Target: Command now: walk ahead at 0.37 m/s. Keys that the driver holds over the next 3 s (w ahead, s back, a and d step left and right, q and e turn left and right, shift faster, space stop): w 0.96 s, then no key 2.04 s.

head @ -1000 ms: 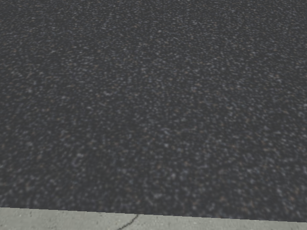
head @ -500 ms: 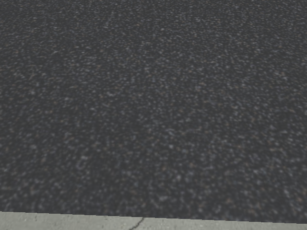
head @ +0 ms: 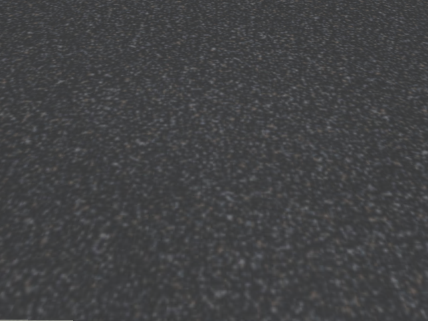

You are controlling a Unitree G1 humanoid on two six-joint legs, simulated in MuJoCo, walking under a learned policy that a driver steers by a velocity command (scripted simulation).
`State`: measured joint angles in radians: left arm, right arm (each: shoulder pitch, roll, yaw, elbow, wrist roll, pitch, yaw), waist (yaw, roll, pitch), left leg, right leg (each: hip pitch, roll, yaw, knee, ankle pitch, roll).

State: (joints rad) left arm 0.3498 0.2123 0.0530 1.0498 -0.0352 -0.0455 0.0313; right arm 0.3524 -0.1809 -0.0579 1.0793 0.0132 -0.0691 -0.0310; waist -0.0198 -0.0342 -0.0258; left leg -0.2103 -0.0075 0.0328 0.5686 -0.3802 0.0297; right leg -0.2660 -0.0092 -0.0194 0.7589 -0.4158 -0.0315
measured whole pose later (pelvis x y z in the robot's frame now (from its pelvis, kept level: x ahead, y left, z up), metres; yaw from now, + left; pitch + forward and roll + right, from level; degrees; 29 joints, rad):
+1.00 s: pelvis +0.53 -0.10 +0.17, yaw -1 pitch +3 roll +1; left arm 0.53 0.21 0.01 1.07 0.01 -0.07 0.01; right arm -0.04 -0.22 -0.01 0.77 0.03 -0.09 0.07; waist 0.08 0.02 0.01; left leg -0.56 0.00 0.11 0.48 0.00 0.12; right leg 0.19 -0.01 -0.10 0.21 -0.43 -0.02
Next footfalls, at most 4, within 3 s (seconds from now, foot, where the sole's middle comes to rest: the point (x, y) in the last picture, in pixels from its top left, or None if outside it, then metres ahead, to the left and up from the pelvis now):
0.36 right None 0.35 -0.19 -0.59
1.02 left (213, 230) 0.73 0.00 -0.59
1.42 right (286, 203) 0.84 -0.24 -0.59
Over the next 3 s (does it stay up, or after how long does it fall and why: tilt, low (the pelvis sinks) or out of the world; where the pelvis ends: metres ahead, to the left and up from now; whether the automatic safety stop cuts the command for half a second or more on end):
stays up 0.75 -0.11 0.19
